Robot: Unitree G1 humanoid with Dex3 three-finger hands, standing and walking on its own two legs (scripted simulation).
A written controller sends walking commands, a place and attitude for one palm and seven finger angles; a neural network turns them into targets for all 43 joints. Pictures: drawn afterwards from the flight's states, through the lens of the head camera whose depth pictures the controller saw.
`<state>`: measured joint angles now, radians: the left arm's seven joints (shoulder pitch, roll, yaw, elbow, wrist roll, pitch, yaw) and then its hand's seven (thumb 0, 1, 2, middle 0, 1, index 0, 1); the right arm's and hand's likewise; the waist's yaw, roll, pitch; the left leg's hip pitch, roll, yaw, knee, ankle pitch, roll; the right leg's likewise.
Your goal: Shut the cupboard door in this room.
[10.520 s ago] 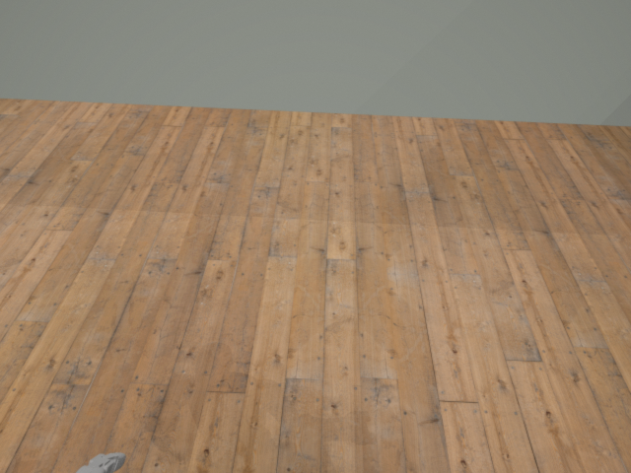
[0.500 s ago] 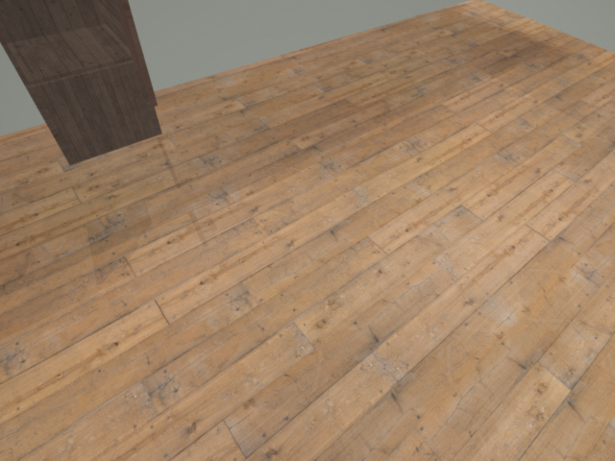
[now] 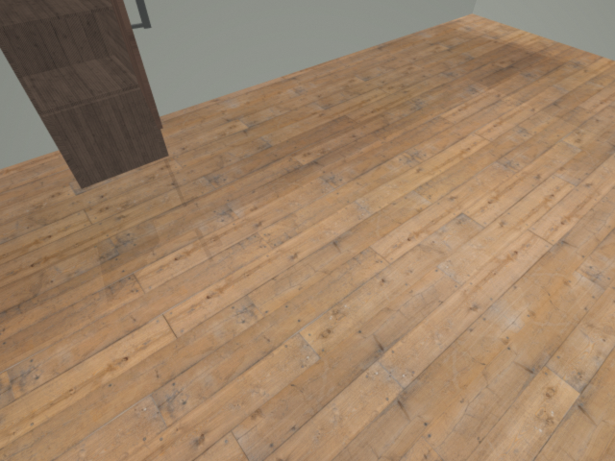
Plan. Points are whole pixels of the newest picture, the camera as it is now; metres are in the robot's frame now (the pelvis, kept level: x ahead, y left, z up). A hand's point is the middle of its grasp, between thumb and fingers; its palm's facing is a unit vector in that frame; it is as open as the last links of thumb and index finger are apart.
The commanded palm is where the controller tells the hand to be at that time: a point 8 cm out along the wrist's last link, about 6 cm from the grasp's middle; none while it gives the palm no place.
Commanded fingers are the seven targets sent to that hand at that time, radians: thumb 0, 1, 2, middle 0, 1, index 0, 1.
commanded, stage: stand and wait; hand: left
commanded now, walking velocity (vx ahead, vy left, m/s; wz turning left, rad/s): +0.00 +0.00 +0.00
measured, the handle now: (133, 2) +1.35 +0.64 +0.08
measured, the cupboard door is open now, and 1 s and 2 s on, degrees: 79 79 79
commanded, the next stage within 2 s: turn or walk to find it in 0.60 s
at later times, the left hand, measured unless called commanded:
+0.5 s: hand out of the picture -0.02 +0.16 -0.17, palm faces +0.03 -0.99 -0.16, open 7.4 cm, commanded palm none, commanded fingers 0.00 0.90 0.90 -0.20 -0.30 -0.20 -0.30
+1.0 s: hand out of the picture +0.00 +0.21 -0.19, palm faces +0.17 -0.96 -0.21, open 7.4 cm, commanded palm none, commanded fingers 0.00 0.90 0.90 -0.20 -0.30 -0.20 -0.30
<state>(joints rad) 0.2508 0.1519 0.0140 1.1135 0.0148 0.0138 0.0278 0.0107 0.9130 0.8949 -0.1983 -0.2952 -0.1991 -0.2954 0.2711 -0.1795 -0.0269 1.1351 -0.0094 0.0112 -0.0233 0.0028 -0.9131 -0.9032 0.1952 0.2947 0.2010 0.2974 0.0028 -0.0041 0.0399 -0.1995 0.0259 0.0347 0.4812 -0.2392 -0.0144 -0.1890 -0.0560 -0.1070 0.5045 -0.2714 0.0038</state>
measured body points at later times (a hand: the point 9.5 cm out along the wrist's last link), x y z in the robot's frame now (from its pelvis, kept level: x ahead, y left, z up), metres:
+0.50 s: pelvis -0.01 +0.00 +0.00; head -0.01 +0.00 +0.45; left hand -0.02 +0.21 -0.16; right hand -0.03 -0.20 -0.16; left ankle +0.01 +0.13 -0.74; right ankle +0.00 -0.12 -0.74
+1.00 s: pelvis -0.01 +0.01 -0.02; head +0.01 +0.03 +0.43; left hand +0.00 +0.26 -0.18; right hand +0.02 -0.22 -0.17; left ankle +0.01 +0.13 -0.74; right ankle +0.00 -0.11 -0.74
